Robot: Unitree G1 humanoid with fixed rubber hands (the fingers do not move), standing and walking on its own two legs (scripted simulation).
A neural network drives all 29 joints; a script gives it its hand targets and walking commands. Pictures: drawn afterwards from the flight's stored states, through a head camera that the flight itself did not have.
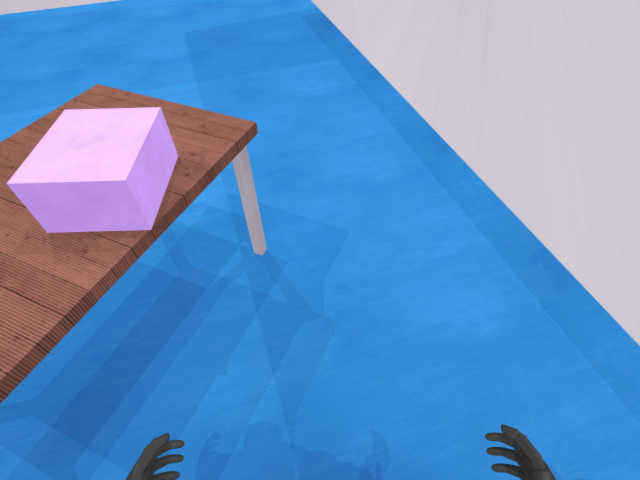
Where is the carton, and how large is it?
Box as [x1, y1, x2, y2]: [7, 107, 177, 232]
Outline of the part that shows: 160,107 64,110 7,182 7,184 47,232 150,229 177,157 177,153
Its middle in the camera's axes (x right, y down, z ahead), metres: -0.52 -0.19 +0.93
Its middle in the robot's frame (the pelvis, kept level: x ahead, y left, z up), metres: +0.81 +0.53 -0.10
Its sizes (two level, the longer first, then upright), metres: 0.284 0.241 0.148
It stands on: a table, 0.59 m high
